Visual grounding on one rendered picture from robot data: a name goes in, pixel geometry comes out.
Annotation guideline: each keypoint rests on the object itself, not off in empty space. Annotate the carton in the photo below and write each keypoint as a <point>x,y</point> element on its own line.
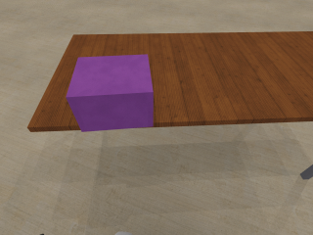
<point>112,92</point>

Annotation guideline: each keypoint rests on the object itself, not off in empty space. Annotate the table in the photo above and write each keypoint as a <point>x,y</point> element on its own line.
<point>200,78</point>

